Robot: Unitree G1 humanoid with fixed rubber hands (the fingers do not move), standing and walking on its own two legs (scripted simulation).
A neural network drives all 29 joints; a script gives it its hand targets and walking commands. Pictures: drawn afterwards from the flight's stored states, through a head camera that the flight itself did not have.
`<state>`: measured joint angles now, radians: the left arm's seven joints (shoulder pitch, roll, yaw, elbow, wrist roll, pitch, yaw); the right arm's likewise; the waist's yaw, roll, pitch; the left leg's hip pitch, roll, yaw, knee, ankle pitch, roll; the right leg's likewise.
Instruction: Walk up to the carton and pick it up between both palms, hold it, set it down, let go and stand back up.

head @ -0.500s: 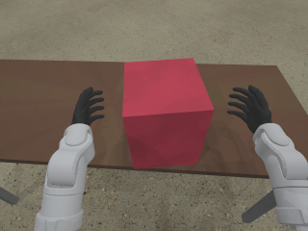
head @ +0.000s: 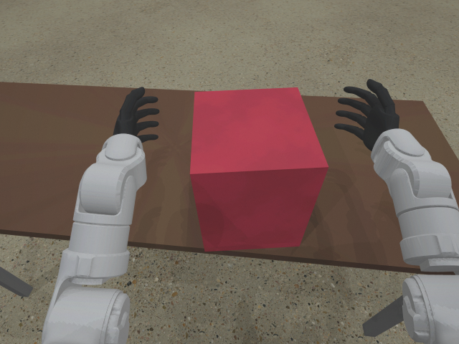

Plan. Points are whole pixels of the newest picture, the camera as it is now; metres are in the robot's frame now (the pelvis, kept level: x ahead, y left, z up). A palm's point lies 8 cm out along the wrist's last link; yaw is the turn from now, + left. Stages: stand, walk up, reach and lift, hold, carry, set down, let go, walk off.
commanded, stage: reach and lift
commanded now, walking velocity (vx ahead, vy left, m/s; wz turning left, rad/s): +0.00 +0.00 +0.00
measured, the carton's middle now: (249, 172) +0.44 +0.00 +0.05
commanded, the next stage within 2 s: none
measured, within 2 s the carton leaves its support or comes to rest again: neither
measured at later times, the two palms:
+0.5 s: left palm (128, 110) +0.42 +0.20 +0.21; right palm (366, 101) +0.46 -0.18 +0.21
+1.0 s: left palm (136, 147) +0.41 +0.21 +0.13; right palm (352, 130) +0.46 -0.17 +0.15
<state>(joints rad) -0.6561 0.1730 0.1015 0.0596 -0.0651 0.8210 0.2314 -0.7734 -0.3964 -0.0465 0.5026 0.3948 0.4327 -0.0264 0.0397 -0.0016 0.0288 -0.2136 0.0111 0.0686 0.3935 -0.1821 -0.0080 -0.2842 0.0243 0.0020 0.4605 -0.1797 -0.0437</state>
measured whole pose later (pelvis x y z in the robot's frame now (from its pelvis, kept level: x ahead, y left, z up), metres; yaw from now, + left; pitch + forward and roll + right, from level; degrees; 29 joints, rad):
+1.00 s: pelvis +0.01 +0.00 +0.00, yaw +0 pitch +2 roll +1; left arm -0.82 0.18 0.10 0.73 -0.11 0.35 0.20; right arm -0.99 -0.36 0.00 1.04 0.33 0.20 0.02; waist 0.07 0.00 0.03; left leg -0.23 0.01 0.07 0.39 -0.19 -0.01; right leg -0.29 0.02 0.00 0.45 -0.19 -0.04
